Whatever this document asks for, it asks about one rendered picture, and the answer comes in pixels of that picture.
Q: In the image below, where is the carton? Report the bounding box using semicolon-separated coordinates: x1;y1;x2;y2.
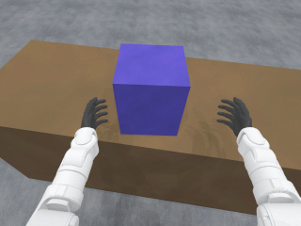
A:
112;43;191;137

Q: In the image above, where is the robot right forearm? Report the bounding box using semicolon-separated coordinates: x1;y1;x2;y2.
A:
236;127;301;205

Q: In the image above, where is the robot left forearm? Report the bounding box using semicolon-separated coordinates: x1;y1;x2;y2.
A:
25;127;99;226

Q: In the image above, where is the robot right upper arm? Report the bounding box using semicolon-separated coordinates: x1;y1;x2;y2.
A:
256;202;301;226

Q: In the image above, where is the pedestal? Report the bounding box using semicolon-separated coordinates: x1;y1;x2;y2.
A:
0;40;301;216

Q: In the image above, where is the robot left upper arm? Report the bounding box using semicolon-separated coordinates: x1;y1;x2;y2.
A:
28;209;79;226

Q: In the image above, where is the left robot hand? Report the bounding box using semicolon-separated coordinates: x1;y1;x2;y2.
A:
80;97;108;130

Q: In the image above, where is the right robot hand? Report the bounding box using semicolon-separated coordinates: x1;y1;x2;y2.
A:
216;97;252;137

